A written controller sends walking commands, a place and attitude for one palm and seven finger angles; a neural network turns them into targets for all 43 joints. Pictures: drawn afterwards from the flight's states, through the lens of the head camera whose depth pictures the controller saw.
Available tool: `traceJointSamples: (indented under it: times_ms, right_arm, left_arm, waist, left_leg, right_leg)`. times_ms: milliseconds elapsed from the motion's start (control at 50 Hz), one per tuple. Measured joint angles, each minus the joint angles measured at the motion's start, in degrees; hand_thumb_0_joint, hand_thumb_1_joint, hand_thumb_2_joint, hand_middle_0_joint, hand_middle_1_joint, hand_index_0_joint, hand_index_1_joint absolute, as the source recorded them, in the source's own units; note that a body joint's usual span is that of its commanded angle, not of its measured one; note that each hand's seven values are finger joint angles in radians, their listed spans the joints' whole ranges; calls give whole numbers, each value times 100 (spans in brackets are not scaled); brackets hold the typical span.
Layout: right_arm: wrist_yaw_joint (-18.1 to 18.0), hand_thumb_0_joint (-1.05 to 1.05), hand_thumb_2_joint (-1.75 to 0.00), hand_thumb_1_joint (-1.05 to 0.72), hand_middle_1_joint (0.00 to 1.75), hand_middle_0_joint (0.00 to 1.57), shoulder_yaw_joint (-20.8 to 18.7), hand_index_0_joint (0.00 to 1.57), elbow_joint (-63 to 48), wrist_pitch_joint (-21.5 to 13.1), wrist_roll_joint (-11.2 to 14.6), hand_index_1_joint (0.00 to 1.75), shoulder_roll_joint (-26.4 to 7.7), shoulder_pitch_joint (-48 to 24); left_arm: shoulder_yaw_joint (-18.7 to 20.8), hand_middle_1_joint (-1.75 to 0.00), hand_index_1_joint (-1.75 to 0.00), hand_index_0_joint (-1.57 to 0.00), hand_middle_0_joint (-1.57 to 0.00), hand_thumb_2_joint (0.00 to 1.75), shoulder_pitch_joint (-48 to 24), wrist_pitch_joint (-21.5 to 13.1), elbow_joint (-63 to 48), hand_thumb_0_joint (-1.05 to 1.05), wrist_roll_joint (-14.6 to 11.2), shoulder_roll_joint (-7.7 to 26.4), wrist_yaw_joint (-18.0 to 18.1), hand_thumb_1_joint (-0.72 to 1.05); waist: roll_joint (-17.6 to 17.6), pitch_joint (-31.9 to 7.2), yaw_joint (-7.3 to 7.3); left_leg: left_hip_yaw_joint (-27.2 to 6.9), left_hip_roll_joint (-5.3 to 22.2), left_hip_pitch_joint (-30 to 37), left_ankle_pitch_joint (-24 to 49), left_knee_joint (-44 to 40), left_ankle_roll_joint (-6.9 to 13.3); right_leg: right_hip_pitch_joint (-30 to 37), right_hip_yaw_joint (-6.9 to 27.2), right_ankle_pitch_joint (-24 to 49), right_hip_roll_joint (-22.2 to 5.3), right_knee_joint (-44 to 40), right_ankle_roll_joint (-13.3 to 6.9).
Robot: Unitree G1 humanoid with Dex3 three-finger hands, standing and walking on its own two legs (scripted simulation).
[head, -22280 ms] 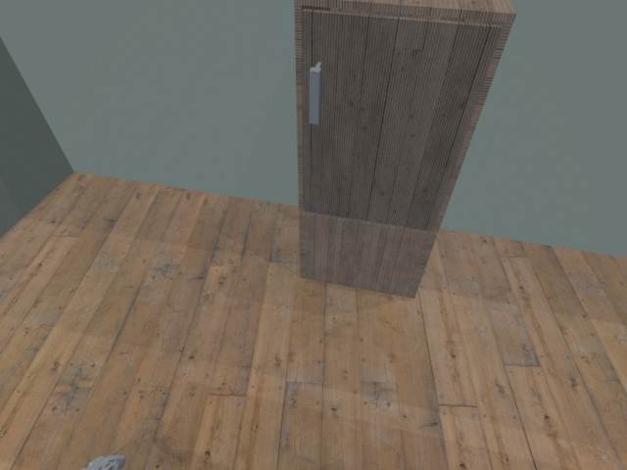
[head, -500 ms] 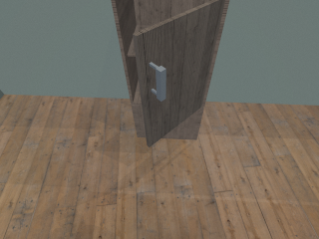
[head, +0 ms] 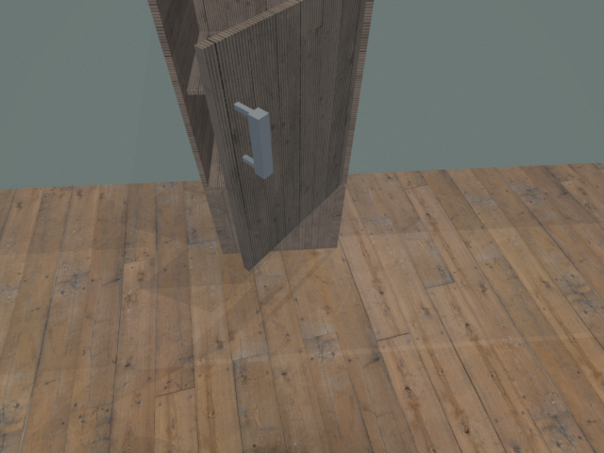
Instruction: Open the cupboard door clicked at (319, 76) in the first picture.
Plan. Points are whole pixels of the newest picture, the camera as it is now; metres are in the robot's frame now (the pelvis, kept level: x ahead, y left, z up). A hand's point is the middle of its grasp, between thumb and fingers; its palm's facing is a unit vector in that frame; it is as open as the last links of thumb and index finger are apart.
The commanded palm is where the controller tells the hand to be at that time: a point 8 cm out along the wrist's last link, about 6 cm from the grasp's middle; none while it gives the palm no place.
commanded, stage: walk to a spot facing it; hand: left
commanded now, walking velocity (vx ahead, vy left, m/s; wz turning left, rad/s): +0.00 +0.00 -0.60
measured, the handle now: (252, 140) +0.59 +0.12 +0.05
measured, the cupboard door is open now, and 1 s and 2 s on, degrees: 46 46 46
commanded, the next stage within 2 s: none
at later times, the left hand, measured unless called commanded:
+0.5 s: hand out of the picture +0.09 +0.17 -0.16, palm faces -0.20 -0.95 -0.26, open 7.4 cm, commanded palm none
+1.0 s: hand (245, 408) +0.21 +0.11 -0.17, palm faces -0.53 -0.80 -0.28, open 7.4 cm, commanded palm none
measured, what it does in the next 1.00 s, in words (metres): steps on the spot, turning right: left foot, then right foot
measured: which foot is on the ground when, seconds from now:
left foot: down 0.00-0.16, up 0.18-0.56, down 0.58-0.84, up 0.86-1.00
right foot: down 0.00-0.56, up 0.58-0.84, down 0.86-1.00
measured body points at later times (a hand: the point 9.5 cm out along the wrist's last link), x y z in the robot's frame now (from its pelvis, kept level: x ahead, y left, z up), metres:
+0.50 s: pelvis +0.00 -0.02 +0.01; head +0.07 -0.04 +0.45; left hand +0.10 +0.22 -0.14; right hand +0.08 -0.30 -0.13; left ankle +0.01 +0.13 -0.70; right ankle +0.00 -0.12 -0.74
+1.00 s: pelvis +0.02 -0.04 -0.01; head +0.08 -0.07 +0.44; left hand +0.23 +0.15 -0.15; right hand -0.06 -0.31 -0.15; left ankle +0.06 +0.11 -0.67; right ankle -0.04 -0.14 -0.74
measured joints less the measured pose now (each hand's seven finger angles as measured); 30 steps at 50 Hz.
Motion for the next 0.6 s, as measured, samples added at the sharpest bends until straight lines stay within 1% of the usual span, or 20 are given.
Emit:
traceJointSamples:
  times_ms: [60, 80, 100, 120, 140, 160, 180, 200, 220, 240, 260, 300, 320, 360, 480, 520, 540, 560, 580, 600]
  right_arm:
    - [-18, 0, -90, -91, 30, 20, -39, 20, -55, -18, -41, 30, 25, 138]
    - [-25, 0, -90, -91, 30, 20, -51, 20, -59, -19, -54, 30, 14, 187]
    - [-27, 0, -90, -91, 30, 20, -65, 20, -60, -15, -67, 30, -6, 229]
    - [-25, 0, -90, -91, 30, 20, -77, 20, -60, -5, -79, 30, -36, 262]
    - [-18, 0, -90, -91, 30, 20, -87, 20, -62, 10, -79, 30, -69, 287]
    - [-8, 0, -90, -91, 30, 20, -99, 20, -77, 31, -62, 30, -94, 316]
    - [3, 0, -90, -91, 30, 20, -115, 20, -98, 67, -25, 30, -89, 313]
    - [12, 0, -90, -91, 30, 20, -138, 20, -101, 122, 9, 30, -125, 216]
    - [24, 0, -90, -91, 30, 20, -160, 20, -117, 173, 39, 30, -163, 107]
    - [38, 1, -90, -91, 30, 20, -189, 20, -155, 203, 55, 30, -191, 9]
    - [50, 1, -90, -91, 30, 20, -206, 20, -203, 214, 60, 30, -207, -92]
    - [66, 1, -90, -91, 30, 20, -214, 20, -334, 196, 62, 30, -212, -293]
    - [69, 1, -90, -91, 30, 20, -214, 20, -411, 174, 65, 30, -205, -388]
    - [71, 1, -90, -91, 30, 20, -209, 20, -555, 117, 82, 30, -187, -553]
    - [43, 0, -90, -91, 30, 20, -182, 20, -811, 19, 139, 30, -131, -887]
    - [31, 0, -90, -91, 30, 20, -150, 20, -859, -17, 161, 30, -93, -929]
    - [25, 0, -90, -91, 30, 20, -129, 20, -879, -49, 168, 30, -75, -927]
    - [21, 0, -90, -91, 30, 20, -100, 20, -926, -97, 159, 30, -97, -873]
    - [4, 0, -90, -91, 30, 20, -99, 20, -953, -153, 123, 30, -113, -817]
    - [-20, 0, -90, -91, 30, 20, -86, 20, -936, -170, 80, 30, -69, -783]
  left_arm:
    - [64, -30, -30, -20, -20, 89, -10, 96, -153, 0, 6, -30, -52, 91]
    - [84, -30, -30, -20, -20, 89, -20, 118, -200, 0, 6, -53, -68, 91]
    - [98, -30, -30, -20, -20, 89, -29, 122, -250, 0, 4, -80, -85, 91]
    - [106, -30, -30, -20, -20, 89, -31, 105, -308, 0, 1, -108, -103, 91]
    - [112, -30, -30, -20, -20, 89, -16, 68, -374, 0, -1, -127, -122, 91]
    - [116, -30, -30, -20, -20, 89, 25, 7, -454, 0, 2, -117, -139, 91]
    - [133, -30, -30, -20, -20, 89, 78, -81, -530, 0, 19, -68, -126, 91]
    - [149, -30, -30, -20, -20, 89, 71, -147, -536, 0, 11, -76, -75, 91]
    - [145, -30, -30, -20, -20, 89, 68, -171, -533, 0, -3, -91, -34, 91]
    - [143, -30, -30, -20, -20, 89, 83, -159, -537, 0, -7, -105, -3, 91]
    - [144, -30, -30, -20, -20, 89, 113, -137, -541, 0, 1, -112, 27, 91]
    - [144, -30, -30, -20, -20, 89, 186, -109, -538, 0, 15, -108, 74, 91]
    - [142, -30, -30, -20, -20, 89, 219, -106, -534, 0, 21, -103, 85, 91]
    - [130, -30, -30, -20, -20, 89, 278, -107, -523, 0, 34, -95, 91, 91]
    - [140, -30, -30, -20, -20, 89, 337, -94, -571, 0, 52, -67, 49, 90]
    - [164, -30, -30, -20, -20, 89, 318, -75, -596, 0, 43, -26, 50, 90]
    - [174, -30, -30, -20, -20, 89, 315, -60, -606, 0, 31, 0, 55, 90]
    - [177, -30, -30, -20, -20, 89, 340, -39, -633, 0, 7, 5, 55, 90]
    - [177, -30, -30, -20, -20, 89, 303, -13, -639, 0, -21, 22, 36, 90]
    - [184, -30, -30, -20, -20, 89, 202, 18, -624, 0, -25, 90, 11, 90]
  waist:
    - [-22, 101, 13]
    - [21, 124, 9]
    - [84, 148, 8]
    - [161, 170, 14]
    - [232, 178, 31]
    - [267, 157, 48]
    - [198, 116, 79]
    - [238, 173, 100]
    - [283, 236, 86]
    - [301, 272, 80]
    - [283, 283, 85]
    - [184, 277, 95]
    - [122, 271, 103]
    - [14, 247, 129]
    - [-105, 148, 240]
    - [-152, 119, 257]
    - [-172, 93, 254]
    - [-98, 15, 227]
    - [-25, -20, 181]
    - [-103, 42, 173]
  left_leg:
    - [171, 22, 4, -80, 131, 10]
    - [195, 56, 11, -99, 159, -3]
    - [208, 105, 14, -120, 194, -30]
    - [218, 168, 7, -152, 253, -69]
    - [233, 241, -27, -213, 365, -116]
    - [244, 309, -130, -319, 586, -158]
    - [206, 292, -359, -563, 1085, -166]
    - [-38, 270, -614, -907, 1747, -157]
    - [-300, 212, -866, -1109, 2388, -138]
    - [-469, 151, -1093, -1145, 2905, -125]
    - [-559, 97, -1288, -1095, 3264, -126]
    - [-636, 18, -1567, -917, 3558, -146]
    - [-656, -12, -1639, -853, 3514, -160]
    - [-692, -65, -1655, -785, 3161, -182]
    - [-850, -205, -1348, -677, 1892, -165]
    - [-886, -258, -1135, -479, 1303, -141]
    - [-882, -264, -954, -228, 846, -126]
    - [-939, -178, -747, -14, 305, -51]
    - [-1008, -91, -688, 163, 96, 54]
    - [-970, -115, -692, 155, 201, 51]
  right_leg:
    - [-416, -53, -891, -53, 1279, 102]
    - [-488, -89, -1112, -73, 1603, 125]
    - [-491, -142, -1255, -105, 1732, 135]
    - [-426, -205, -1281, -145, 1659, 143]
    - [-307, -263, -1123, -181, 1404, 149]
    - [-137, -270, -626, -220, 941, 131]
    - [-85, -162, -314, -252, 667, 44]
    - [-147, -137, -410, -173, 765, -19]
    - [-152, -131, -531, -98, 799, -66]
    - [-132, -105, -576, -41, 731, -97]
    - [-114, -47, -544, 1, 607, -113]
    - [-87, 118, -339, 51, 296, -106]
    - [-76, 213, -226, 67, 147, -111]
    - [-56, 409, -47, 95, -99, -123]
    - [-73, 849, 163, 238, -363, -38]
    - [-122, 962, 156, 297, -314, 15]
    - [-171, 1019, 123, 340, -231, 50]
    - [-263, 1021, 55, 449, -89, 85]
    - [-438, 906, -388, 499, 285, 145]
    - [-618, 779, -909, 423, 850, 231]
